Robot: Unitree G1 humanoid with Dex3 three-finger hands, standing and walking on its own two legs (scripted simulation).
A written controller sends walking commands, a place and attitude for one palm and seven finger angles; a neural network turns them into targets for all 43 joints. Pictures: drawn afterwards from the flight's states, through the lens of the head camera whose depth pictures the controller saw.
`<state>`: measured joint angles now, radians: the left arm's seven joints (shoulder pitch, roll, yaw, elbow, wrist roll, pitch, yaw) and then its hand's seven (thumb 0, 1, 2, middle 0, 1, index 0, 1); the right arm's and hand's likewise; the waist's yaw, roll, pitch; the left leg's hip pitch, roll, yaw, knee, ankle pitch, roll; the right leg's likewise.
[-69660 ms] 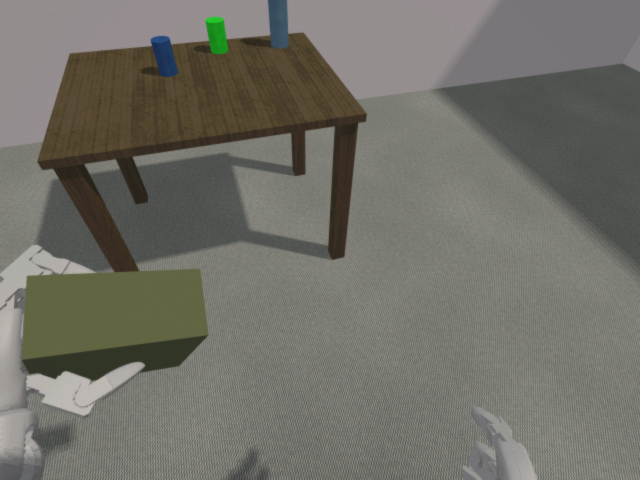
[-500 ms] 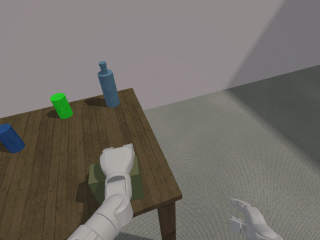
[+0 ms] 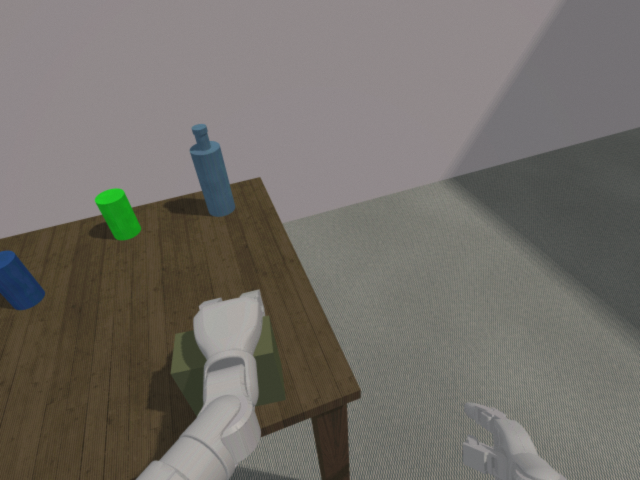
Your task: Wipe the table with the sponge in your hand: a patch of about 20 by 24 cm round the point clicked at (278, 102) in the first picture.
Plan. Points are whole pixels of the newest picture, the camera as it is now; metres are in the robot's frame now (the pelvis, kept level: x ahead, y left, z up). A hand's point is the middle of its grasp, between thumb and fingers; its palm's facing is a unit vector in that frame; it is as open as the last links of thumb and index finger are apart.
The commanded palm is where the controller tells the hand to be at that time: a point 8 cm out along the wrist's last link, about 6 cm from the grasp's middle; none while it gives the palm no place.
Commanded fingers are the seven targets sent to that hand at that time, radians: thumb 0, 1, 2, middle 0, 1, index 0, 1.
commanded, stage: wipe back along the third lane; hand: left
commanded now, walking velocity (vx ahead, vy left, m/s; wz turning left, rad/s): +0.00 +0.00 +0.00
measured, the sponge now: (236, 376) +0.29 +0.17 -0.05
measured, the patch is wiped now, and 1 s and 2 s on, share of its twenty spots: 1.00 1.00 1.00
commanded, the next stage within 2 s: slide back across to the middle lane in 0.16 s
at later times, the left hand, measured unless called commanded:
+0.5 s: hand (233, 347) +0.29 +0.16 +0.02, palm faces +0.00 -0.12 -0.99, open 10.5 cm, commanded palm +0.24 +0.16 +0.07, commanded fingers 0.00 0.10 1.30 -1.20 -1.60 -1.20 -1.60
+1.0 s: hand (184, 370) +0.25 +0.22 +0.03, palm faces -0.03 -0.14 -0.99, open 10.5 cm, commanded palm +0.22 +0.22 +0.08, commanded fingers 0.00 0.10 1.30 -1.20 -1.60 -1.20 -1.60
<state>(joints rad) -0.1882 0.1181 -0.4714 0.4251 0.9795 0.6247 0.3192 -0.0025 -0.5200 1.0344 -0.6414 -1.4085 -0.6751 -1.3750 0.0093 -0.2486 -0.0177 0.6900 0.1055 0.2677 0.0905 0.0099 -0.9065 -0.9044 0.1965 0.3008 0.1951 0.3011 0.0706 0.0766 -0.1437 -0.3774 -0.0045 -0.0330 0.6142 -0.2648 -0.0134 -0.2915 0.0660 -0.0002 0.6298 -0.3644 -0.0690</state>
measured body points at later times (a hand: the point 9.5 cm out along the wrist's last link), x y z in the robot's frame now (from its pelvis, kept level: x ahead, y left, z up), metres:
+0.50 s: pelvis +0.00 +0.00 +0.00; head -0.04 -0.03 +0.45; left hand +0.29 +0.17 +0.08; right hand +0.22 -0.21 -0.09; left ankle +0.03 +0.13 -0.72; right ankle -0.02 -0.08 -0.73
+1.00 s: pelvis +0.00 +0.00 +0.01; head -0.04 -0.04 +0.45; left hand +0.25 +0.22 +0.08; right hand +0.25 -0.21 -0.07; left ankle +0.03 +0.13 -0.72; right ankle -0.02 -0.08 -0.73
